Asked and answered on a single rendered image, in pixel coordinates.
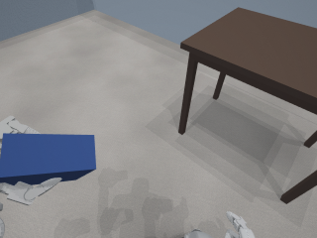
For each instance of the sponge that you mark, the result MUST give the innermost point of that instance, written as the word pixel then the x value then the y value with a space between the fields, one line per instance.
pixel 35 158

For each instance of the left robot hand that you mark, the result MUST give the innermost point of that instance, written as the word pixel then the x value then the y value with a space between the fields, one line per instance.
pixel 22 192

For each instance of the table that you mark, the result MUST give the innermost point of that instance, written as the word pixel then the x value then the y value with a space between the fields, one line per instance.
pixel 271 54

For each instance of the right robot hand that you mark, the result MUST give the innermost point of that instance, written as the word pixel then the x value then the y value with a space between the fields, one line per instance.
pixel 240 225

